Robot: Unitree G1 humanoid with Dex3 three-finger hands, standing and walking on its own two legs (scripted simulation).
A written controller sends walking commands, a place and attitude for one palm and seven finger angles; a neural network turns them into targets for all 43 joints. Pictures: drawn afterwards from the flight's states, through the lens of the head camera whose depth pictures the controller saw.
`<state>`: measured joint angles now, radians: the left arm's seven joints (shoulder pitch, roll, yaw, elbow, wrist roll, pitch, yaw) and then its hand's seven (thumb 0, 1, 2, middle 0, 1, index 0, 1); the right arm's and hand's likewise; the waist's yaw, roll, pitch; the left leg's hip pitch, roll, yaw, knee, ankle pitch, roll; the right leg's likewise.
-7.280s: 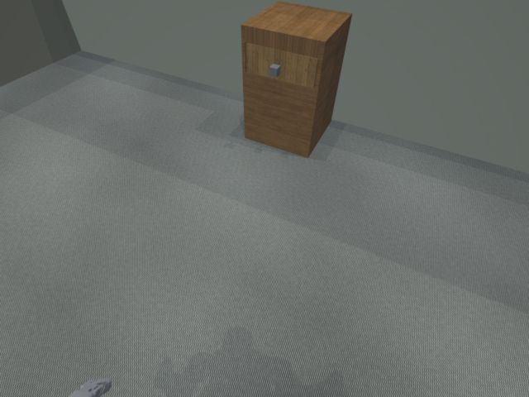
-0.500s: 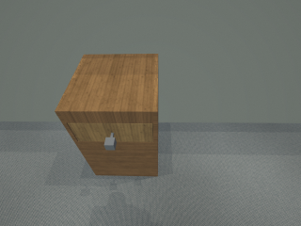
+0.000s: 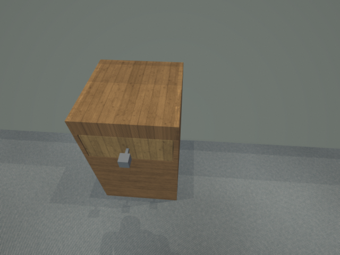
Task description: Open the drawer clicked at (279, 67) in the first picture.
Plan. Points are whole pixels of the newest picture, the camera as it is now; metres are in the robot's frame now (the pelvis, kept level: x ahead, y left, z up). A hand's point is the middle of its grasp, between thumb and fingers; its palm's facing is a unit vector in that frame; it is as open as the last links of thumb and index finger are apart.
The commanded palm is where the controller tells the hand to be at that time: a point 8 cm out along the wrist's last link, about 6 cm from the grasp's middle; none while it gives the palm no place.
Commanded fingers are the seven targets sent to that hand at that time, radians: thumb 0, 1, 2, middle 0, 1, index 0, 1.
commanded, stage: look again from close up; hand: left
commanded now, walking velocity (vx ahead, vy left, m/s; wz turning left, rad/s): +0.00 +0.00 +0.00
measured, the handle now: (125, 156) +0.53 +0.23 -0.25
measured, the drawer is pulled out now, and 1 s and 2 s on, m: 0.00 0.00 0.00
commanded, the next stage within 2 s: raise the hand with hooked fingers in 0.46 s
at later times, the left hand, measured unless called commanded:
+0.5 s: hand out of the picture -0.01 +0.24 -0.18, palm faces -0.01 -0.98 -0.20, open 7.4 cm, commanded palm none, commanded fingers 0.00 0.90 0.90 -0.20 -0.30 -0.20 -0.30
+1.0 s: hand out of the picture +0.12 +0.24 -0.08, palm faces -0.19 -0.23 -0.95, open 8.7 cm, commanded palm +0.13 +0.27 -0.01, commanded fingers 0.00 0.36 0.67 -0.24 -0.64 -0.24 -0.64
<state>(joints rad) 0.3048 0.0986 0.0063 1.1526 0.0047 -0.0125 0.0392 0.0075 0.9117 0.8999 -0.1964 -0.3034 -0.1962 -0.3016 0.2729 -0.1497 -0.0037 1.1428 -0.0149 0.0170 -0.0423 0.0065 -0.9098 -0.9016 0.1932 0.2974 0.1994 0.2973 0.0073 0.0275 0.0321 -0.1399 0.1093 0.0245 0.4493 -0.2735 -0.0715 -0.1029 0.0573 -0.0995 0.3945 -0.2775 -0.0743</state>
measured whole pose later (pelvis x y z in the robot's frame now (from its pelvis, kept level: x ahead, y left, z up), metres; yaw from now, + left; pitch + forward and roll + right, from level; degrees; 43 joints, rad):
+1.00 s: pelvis -0.03 +0.03 -0.03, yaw -4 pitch +9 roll +2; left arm 0.52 0.30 -0.08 0.05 1.04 -0.04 0.39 0.00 0.59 0.76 -0.22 -0.51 -0.22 -0.51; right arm 0.07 -0.27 -0.05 0.48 -0.06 0.04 0.04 0.01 -0.91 -0.90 0.19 0.30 0.20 0.30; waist 0.08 -0.04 -0.11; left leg -0.54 0.03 0.11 0.76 -0.38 0.00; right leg -0.59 0.01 0.00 0.82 -0.40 -0.05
